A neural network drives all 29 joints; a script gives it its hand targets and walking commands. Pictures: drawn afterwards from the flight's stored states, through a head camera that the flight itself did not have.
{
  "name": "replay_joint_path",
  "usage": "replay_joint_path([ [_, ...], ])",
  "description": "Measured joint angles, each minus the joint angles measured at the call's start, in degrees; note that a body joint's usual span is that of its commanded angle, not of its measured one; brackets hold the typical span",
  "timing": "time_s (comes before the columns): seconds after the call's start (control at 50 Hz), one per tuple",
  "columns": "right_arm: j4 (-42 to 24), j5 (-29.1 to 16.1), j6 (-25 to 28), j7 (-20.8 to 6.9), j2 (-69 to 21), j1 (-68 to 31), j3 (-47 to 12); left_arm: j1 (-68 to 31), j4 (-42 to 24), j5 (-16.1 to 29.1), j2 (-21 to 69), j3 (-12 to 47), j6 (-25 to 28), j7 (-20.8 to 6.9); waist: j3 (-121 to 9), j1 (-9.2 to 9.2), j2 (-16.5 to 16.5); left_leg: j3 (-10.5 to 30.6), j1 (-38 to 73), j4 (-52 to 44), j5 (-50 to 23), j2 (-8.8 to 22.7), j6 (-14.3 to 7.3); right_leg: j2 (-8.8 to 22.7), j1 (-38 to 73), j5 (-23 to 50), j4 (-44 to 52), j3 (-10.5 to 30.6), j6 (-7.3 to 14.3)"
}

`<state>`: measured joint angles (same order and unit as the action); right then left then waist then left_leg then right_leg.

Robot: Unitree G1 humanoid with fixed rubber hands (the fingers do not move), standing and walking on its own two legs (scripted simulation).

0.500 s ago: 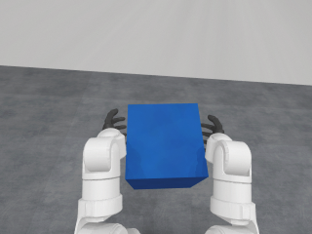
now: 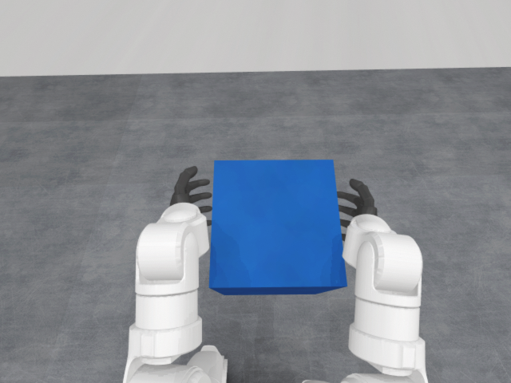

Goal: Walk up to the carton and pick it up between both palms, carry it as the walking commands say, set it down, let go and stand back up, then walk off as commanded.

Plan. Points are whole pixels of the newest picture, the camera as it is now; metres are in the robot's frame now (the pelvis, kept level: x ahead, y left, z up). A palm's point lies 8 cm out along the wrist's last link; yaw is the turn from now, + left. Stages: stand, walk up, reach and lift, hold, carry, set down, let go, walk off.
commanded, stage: carry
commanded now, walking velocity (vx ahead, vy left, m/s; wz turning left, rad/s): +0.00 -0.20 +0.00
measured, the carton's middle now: (271, 236) +0.34 -0.01 +0.01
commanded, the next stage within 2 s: none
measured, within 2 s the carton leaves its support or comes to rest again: neither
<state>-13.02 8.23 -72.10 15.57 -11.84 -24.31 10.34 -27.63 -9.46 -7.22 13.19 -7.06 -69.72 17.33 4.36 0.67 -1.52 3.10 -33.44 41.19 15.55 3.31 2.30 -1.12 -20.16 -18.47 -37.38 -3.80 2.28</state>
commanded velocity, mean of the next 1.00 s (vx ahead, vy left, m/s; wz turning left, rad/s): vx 0.00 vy -0.20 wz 0.00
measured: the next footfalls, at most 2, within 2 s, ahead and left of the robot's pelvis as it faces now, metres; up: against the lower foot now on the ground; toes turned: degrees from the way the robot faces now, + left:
left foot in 0.22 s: +0.02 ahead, +0.13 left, +0.00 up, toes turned +3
left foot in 0.66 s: -0.05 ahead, +0.06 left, +0.00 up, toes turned +10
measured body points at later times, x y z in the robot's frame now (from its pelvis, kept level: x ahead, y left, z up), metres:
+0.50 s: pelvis -0.05 -0.10 -0.01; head -0.02 -0.10 +0.44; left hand +0.27 +0.07 +0.09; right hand +0.29 -0.19 +0.08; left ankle -0.08 +0.09 -0.68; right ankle +0.00 -0.11 -0.72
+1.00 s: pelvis -0.07 -0.17 -0.01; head -0.03 -0.15 +0.44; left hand +0.24 +0.01 +0.08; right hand +0.27 -0.25 +0.08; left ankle -0.12 -0.01 -0.71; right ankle -0.02 -0.22 -0.72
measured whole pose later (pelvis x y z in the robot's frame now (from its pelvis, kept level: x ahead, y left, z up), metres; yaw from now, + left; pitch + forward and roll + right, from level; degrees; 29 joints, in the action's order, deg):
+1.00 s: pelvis -0.07 -0.17 -0.01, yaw +11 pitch +1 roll +0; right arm -11.2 8.2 -72.0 17.5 -12.6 -26.3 7.7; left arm -26.8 -11.6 -7.3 12.8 -9.1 -68.9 17.5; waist 4.6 -2.2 1.8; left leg 2.0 -23.0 49.3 26.2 4.9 7.1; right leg -1.4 -24.8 -18.5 -41.4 -10.0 6.2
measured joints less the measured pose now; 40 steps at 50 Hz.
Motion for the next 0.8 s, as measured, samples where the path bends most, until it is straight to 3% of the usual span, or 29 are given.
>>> replay_joint_path([
  [0.06, -0.9, 0.0, -0.5, 0.5, 0.2, 0.5, -0.8, 0.0, 0.2, 0.0, 0.0, 0.2, 0.0, -0.1, 0.0, -2.52, 0.0, 0.1, -0.4, 12.3, 4.9, 0.0, 0.0, 0.0, -0.1, 0.1, 0.0, -1.3, 0.9],
  [0.16, -1.3, 0.0, -0.5, 1.1, 0.1, 0.1, -1.1, -0.2, 0.2, 0.0, 0.1, -0.2, 0.3, 0.0, 0.0, -4.8, 0.6, 0.1, 6.3, 9.6, 7.0, 0.0, 0.0, -0.1, -0.2, 0.3, -0.2, -3.8, 2.4],
  [0.24, -0.5, 0.0, -0.4, 1.0, -0.2, -0.6, -1.5, -0.3, 0.2, -0.1, 0.0, -1.4, 0.4, 0.2, -0.5, -4.35, 1.6, 0.1, 12.5, -1.5, 3.1, 0.2, 0.9, 0.0, -2.3, -0.5, -3.2, -5.2, 2.8],
  [0.32, 1.4, 0.0, -0.4, 1.2, -0.4, -1.1, -2.2, 0.4, 0.1, 0.0, -0.2, -2.3, 0.4, 0.3, -0.3, -0.8, 1.8, 0.1, 12.3, -1.3, 3.4, 1.2, 3.1, 0.0, -2.6, -2.5, -4.5, -4.8, 1.6],
  [0.36, 1.8, 0.0, -0.4, 1.6, -0.5, -1.2, -2.2, 0.4, 0.1, 0.0, -0.2, -2.3, 0.4, 0.2, -0.2, 0.56, 1.7, 0.0, 11.6, 0.5, 3.9, 1.5, 3.2, -0.3, -2.6, -0.1, -4.3, -5.4, 3.3],
  [0.42, 2.0, 0.0, -0.4, 2.0, -0.4, -1.1, -2.2, 0.5, 0.2, 0.0, -0.2, -2.2, 0.4, 0.0, 0.0, 0.4, 2.0, 0.0, 8.3, 11.1, 10.2, 1.4, 3.2, -0.3, -2.6, -0.6, -4.1, -7.1, 5.7],
  [0.48, 2.0, 0.0, -0.4, 2.0, -0.4, -1.1, -2.2, 0.4, 0.2, 0.0, -0.2, -2.3, 0.4, -0.4, 0.0, -0.33, 2.1, 0.0, 7.7, 16.4, 10.5, 1.4, 3.2, -0.3, -2.6, -0.4, -4.0, -8.6, 6.5],
  [0.56, 2.0, 0.0, -0.4, 1.9, -0.4, -1.1, -2.2, 0.4, 0.2, 0.0, -0.2, -2.4, 0.4, -0.4, -0.1, -1.81, 2.3, 0.0, 8.3, 14.8, 10.5, 1.4, 3.2, -0.4, -3.1, -0.2, -3.9, -11.3, 7.3],
  [0.64, 2.2, 0.0, -0.4, 1.7, -0.4, -1.1, -2.2, 0.4, 0.1, 0.0, -0.2, -2.5, 0.4, -0.3, -0.1, -1.86, 3.0, -0.1, 11.9, 6.3, 10.6, 1.4, 3.0, -0.9, -3.8, 0.1, -3.8, -13.4, 7.7],
  [0.66, 2.5, 0.0, -0.4, 1.6, -0.4, -1.1, -2.3, 0.4, 0.1, -0.1, -0.2, -2.7, 0.4, -0.2, 0.0, -1.55, 3.8, -0.3, 13.0, 3.4, 9.0, 1.4, 2.8, -1.0, -4.0, 0.2, -3.7, -13.5, 7.5],
  [0.7, 3.9, 0.0, -0.3, 1.3, -0.5, -1.1, -2.6, 0.9, 0.2, 0.0, -0.4, -3.0, 0.4, -0.2, 0.2, -0.83, 5.0, -0.5, 13.4, 1.9, 7.2, 1.7, 2.8, -0.9, -4.4, -0.5, -5.0, -12.6, 1.6],
  [0.72, 4.0, 0.0, -0.3, 1.4, -0.4, -1.1, -2.6, 1.2, 0.1, 0.0, -0.5, -2.7, 0.4, -0.2, 0.2, -0.31, 4.6, -0.4, 13.4, 1.4, 6.9, 2.3, 2.8, -0.8, -5.1, -2.4, -7.7, -11.0, 0.2],
  [0.78, 3.5, 0.0, -0.3, 1.4, -0.6, -1.5, -2.6, 1.2, -1.0, -0.1, -0.6, -2.3, 0.2, 0.2, -0.7, 1.35, 3.4, -0.5, 12.4, 0.2, 5.9, 4.0, 3.9, -0.1, -5.4, -4.9, -8.8, -4.5, -0.3],
  [0.8, 3.2, 0.0, -0.3, 1.5, -0.7, -1.8, -2.6, 1.1, -1.5, -0.1, -0.5, -2.2, 0.2, 0.4, -1.4, 1.78, 3.4, -0.6, 11.5, 0.3, 5.8, 4.2, 4.5, 0.9, -4.7, -1.7, -5.3, -3.2, -0.4],
])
